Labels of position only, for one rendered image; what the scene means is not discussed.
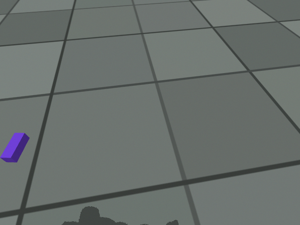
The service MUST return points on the carton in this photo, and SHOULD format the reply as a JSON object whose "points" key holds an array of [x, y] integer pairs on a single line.
{"points": [[15, 147]]}

